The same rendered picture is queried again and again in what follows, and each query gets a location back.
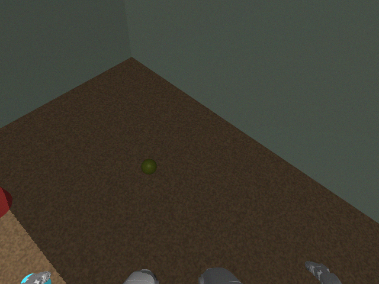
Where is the left robot hand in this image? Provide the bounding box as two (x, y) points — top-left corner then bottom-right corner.
(22, 271), (51, 284)

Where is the right robot hand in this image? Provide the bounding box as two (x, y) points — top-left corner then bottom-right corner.
(305, 261), (342, 284)

